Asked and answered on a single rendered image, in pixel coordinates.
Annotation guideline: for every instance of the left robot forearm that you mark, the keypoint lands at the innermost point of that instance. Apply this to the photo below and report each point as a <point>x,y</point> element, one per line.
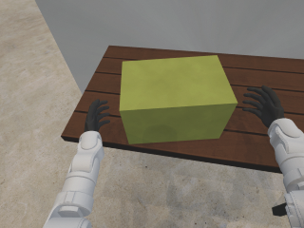
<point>76,198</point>

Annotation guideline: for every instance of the robot right hand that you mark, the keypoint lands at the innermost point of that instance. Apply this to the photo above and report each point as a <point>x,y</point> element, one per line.
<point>269,106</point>

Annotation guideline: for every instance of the table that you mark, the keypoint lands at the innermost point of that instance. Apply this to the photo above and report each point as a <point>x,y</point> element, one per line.
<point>244,141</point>

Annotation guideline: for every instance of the carton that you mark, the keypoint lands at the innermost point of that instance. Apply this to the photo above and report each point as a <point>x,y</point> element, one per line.
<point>175,99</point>

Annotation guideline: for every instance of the left robot upper arm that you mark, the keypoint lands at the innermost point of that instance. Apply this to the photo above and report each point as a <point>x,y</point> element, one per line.
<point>63,222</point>

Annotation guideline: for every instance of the robot left hand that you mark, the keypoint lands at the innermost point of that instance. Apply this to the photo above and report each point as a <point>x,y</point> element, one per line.
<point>92,118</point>

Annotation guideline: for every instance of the right robot upper arm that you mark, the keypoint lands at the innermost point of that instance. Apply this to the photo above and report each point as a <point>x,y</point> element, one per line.
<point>295,208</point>

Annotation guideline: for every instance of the right robot forearm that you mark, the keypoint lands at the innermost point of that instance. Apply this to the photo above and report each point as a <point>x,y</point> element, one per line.
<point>288,143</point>

